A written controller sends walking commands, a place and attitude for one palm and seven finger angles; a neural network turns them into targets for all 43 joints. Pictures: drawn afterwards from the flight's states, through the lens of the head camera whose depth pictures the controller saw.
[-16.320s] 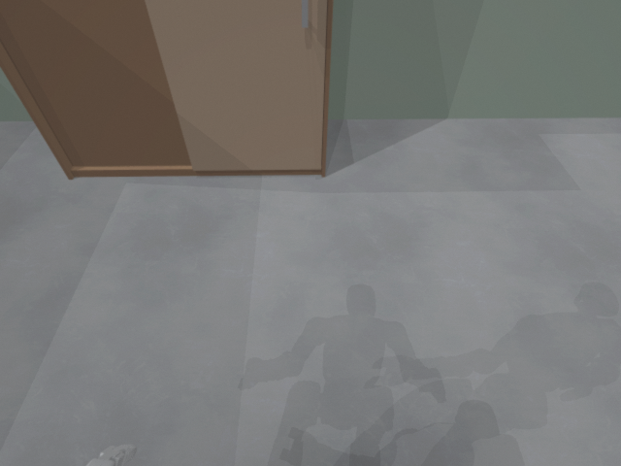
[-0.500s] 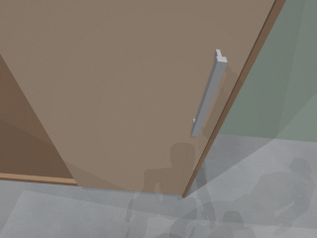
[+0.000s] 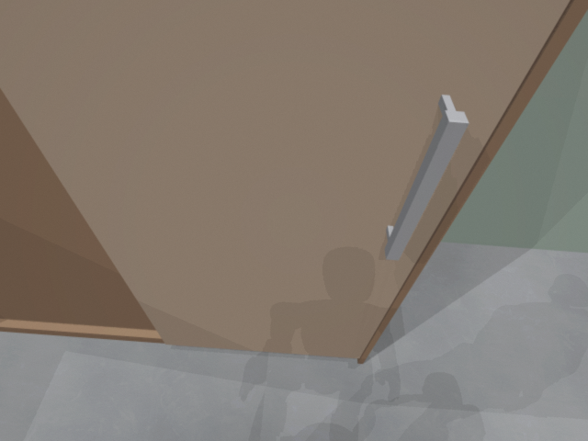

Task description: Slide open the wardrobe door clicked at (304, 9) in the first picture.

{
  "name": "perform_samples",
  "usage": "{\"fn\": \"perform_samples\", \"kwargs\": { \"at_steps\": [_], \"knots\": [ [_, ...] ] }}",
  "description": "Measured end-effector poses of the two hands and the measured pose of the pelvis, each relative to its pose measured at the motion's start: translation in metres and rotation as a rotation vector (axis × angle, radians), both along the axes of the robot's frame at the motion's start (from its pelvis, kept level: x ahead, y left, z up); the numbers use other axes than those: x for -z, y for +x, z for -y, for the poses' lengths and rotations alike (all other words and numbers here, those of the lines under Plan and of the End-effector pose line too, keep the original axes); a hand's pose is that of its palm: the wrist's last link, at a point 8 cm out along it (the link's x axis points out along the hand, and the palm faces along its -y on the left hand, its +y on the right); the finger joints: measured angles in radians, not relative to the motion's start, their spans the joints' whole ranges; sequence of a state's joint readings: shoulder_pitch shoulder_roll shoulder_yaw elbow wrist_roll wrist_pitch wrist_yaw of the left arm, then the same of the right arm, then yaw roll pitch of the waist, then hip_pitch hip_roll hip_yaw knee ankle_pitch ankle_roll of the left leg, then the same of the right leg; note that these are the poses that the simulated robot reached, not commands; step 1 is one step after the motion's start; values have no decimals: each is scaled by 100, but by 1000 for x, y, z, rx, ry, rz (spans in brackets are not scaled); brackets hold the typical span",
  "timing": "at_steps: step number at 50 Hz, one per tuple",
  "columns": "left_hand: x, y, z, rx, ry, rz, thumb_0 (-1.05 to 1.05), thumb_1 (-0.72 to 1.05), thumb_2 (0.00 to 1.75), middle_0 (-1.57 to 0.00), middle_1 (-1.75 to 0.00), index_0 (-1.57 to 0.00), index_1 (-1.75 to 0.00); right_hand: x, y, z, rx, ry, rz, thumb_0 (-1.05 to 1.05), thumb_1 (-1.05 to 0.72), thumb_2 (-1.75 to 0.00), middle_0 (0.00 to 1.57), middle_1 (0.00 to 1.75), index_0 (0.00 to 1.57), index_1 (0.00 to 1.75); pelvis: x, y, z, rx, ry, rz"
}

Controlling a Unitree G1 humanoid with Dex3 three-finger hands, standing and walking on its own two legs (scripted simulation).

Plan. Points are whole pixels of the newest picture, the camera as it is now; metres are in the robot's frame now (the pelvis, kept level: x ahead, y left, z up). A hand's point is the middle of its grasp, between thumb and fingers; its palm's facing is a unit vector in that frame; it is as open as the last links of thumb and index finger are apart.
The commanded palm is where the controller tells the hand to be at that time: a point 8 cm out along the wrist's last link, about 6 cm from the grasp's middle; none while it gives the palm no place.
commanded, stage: come to a stop and stand still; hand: right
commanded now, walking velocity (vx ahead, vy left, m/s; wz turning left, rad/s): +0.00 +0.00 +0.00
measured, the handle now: (414, 189) +0.44 -0.14 +0.11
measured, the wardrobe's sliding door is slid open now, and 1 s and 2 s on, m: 0.00 0.00 0.00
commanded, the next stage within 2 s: look again from close up in 0.52 s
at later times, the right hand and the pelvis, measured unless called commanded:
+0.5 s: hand out of the picture +0.05 -0.16 -0.17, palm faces +0.01 +0.97 -0.25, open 7.4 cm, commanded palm none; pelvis +0.01 +0.03 +0.00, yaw -1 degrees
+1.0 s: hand out of the picture +0.03 -0.17 -0.17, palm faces +0.02 +0.97 -0.23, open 7.4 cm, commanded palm none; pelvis +0.00 +0.03 +0.00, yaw -2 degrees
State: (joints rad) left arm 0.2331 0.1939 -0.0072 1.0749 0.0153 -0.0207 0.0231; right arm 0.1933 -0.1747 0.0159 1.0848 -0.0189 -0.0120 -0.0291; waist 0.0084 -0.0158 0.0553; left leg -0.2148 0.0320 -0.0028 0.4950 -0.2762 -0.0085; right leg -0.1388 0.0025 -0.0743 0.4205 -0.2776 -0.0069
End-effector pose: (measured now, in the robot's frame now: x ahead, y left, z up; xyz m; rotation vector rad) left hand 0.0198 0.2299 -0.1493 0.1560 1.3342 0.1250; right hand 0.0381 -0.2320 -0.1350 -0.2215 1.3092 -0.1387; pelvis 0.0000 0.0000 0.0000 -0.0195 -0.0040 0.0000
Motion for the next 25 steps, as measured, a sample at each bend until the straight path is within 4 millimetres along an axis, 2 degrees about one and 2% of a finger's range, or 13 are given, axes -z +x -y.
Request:
{"fn": "perform_samples", "kwargs": {
  "at_steps": [12,25],
  "knots": [
    [0,6,-20,9,3,-24,1,91,90,-20,-30,-20,-30,-3,8,-12,14,-14,10,1,-91,-90,20,30,21,30,-1,7,-19,13,2,0],
    [-4,10,-34,23,20,-29,1,91,90,-20,-30,-20,-30,-2,2,-21,33,-7,4,1,-91,-90,20,30,21,30,-2,7,-30,21,6,4]
  ]
}}
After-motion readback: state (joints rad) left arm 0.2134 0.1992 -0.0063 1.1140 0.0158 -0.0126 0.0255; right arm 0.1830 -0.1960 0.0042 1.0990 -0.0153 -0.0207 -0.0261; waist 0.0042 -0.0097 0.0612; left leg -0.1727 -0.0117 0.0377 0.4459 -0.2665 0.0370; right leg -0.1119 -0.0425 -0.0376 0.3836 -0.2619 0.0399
